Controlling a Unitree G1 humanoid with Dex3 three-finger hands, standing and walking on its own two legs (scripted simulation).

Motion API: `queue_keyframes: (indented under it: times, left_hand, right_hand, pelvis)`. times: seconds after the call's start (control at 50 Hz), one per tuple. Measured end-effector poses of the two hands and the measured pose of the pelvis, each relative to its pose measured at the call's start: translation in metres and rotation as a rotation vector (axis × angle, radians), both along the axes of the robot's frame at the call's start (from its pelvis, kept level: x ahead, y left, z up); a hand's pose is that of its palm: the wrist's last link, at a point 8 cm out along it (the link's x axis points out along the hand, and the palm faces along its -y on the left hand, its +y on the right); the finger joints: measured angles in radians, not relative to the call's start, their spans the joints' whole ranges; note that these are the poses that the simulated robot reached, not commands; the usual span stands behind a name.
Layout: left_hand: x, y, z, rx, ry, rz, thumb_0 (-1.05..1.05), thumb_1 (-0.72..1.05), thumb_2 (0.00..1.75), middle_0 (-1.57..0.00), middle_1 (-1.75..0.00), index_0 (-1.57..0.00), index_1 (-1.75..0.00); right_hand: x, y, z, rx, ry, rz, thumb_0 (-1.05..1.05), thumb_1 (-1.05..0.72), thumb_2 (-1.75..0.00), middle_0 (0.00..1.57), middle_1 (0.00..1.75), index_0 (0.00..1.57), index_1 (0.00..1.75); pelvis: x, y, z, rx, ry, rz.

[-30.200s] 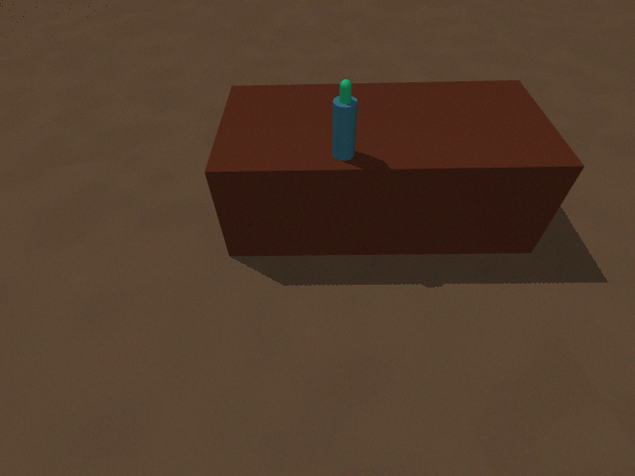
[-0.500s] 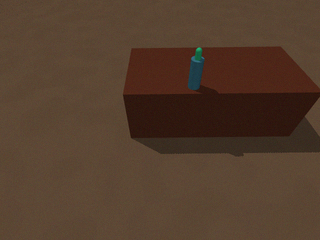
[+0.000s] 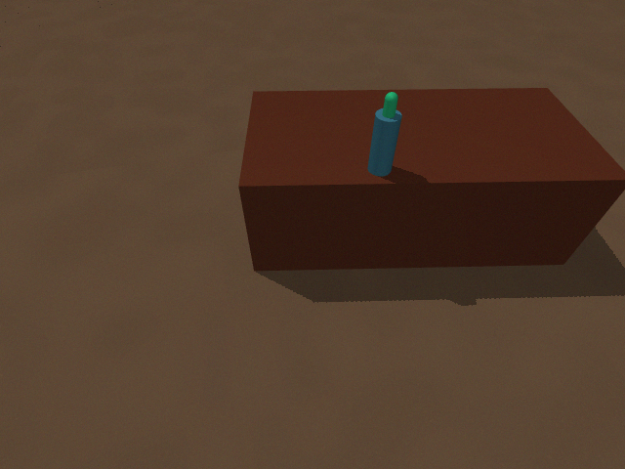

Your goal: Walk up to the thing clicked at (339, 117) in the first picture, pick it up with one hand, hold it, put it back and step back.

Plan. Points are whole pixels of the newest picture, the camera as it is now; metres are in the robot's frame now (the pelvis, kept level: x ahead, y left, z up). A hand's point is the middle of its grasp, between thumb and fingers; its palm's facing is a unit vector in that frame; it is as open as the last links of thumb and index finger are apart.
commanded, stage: step back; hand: right
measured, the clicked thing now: (385, 134) +1.07 -0.18 -0.18
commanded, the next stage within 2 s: stand in 0.24 s
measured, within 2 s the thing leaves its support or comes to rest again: neither
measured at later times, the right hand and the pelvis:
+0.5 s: hand out of the picture +0.12 -0.26 -0.14, palm faces +0.00 +0.94 -0.34, open 7.4 cm; pelvis +0.01 +0.00 +0.02, yaw +0 degrees
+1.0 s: hand out of the picture +0.06 -0.26 -0.14, palm faces -0.03 +0.95 -0.33, open 7.4 cm; pelvis +0.00 -0.01 +0.02, yaw +1 degrees
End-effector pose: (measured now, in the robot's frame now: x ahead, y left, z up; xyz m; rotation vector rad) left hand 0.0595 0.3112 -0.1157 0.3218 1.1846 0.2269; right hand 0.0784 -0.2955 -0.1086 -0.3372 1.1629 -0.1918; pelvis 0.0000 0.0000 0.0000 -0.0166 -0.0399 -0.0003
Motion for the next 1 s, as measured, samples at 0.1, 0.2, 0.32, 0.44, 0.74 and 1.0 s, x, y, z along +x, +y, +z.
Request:
queue_keyframes:
  times: [0.1, 0.2, 0.32, 0.44, 0.74, 1.0]
  left_hand:
    - [0.026, -0.003, 0.006, 0.001, -0.026, -0.02, 0.01, 0.91, 0.9, -0.2, -0.3, -0.2, -0.29]
    - [0.05, -0.008, 0.011, -0.001, -0.054, -0.036, 0.01, 0.91, 0.9, -0.2, -0.3, -0.2, -0.29]
    - [0.064, -0.016, 0.015, -0.013, -0.062, -0.04, 0.01, 0.91, 0.9, -0.2, -0.3, -0.2, -0.29]
    - [0.062, -0.024, 0.017, -0.026, -0.047, -0.044, 0.01, 0.91, 0.9, -0.2, -0.3, -0.2, -0.29]
    - [0.018, -0.026, 0.015, -0.025, 0.033, -0.015, 0.01, 0.91, 0.9, -0.2, -0.3, -0.2, -0.29]
    - [-0.005, -0.024, 0.015, -0.019, 0.065, 0.002, 0.01, 0.91, 0.9, -0.2, -0.3, -0.2, -0.29]
  right_hand:
    - [0.014, 0.004, -0.001, 0.015, -0.004, -0.005, 0.01, -0.91, -0.9, 0.2, 0.3, 0.21, 0.3]
    - [0.029, 0.003, 0.0, 0.019, -0.017, -0.008, 0.01, -0.91, -0.9, 0.2, 0.3, 0.21, 0.3]
    - [0.039, 0.0, 0.005, 0.019, -0.033, -0.018, 0.01, -0.91, -0.9, 0.2, 0.3, 0.2, 0.3]
    - [0.036, -0.003, 0.009, 0.018, -0.023, -0.02, 0.01, -0.91, -0.9, 0.2, 0.3, 0.2, 0.3]
    - [0.003, -0.01, 0.007, 0.029, 0.039, -0.028, 0.01, -0.91, -0.9, 0.2, 0.3, 0.2, 0.3]
    - [-0.018, -0.01, 0.003, 0.031, 0.083, -0.025, 0.01, -0.91, -0.9, 0.2, 0.3, 0.2, 0.3]
  pelvis:
    - [0.01, 0.0, 0.003, 0.011, 0.008, -0.001]
    - [0.016, 0.0, 0.005, 0.015, 0.012, -0.005]
    - [0.019, 0.0, 0.009, 0.019, 0.005, -0.004]
    - [0.015, -0.003, 0.014, 0.019, -0.002, 0.001]
    - [0.002, -0.01, 0.018, 0.016, -0.008, 0.003]
    - [-0.005, -0.01, 0.018, 0.016, 0.001, 0.01]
